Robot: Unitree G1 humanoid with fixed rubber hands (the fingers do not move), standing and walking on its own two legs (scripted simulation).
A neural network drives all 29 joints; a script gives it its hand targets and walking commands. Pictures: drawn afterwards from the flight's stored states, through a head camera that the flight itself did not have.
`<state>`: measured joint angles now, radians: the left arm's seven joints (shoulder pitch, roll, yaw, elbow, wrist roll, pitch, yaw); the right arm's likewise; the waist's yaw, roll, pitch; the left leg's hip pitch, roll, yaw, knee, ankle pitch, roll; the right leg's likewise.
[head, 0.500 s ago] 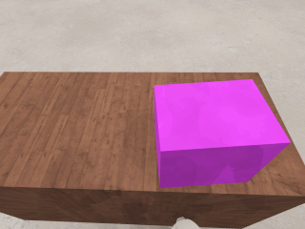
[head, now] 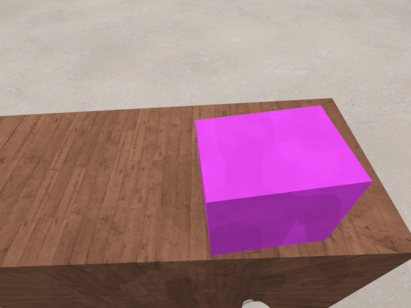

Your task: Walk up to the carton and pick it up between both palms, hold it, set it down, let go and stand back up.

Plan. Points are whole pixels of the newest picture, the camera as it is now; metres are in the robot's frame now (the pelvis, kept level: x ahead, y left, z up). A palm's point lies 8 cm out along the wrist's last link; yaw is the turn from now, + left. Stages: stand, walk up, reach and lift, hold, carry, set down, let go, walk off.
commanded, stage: walk up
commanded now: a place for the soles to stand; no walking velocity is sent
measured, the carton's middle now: (263, 183) +0.38 -0.11 +0.02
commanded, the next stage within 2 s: none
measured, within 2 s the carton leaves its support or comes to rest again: neither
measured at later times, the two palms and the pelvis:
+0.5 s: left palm out of the picture +0.08 +0.32 -0.10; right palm out of the picture +0.08 -0.29 -0.12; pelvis +0.01 +0.01 +0.00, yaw +0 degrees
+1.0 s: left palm out of the picture +0.09 +0.32 -0.10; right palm out of the picture +0.08 -0.29 -0.12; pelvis +0.01 +0.01 +0.00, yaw +0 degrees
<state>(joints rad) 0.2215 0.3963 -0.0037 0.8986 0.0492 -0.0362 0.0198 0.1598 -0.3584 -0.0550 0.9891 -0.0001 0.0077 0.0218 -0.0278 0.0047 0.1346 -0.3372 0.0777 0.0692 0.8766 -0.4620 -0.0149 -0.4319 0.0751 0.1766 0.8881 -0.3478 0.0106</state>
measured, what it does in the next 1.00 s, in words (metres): stands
